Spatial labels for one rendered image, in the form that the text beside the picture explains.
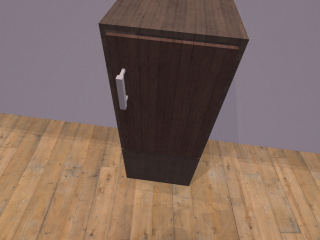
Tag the cupboard door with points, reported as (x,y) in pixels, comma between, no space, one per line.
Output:
(173,88)

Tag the handle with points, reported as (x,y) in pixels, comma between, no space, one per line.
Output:
(120,84)

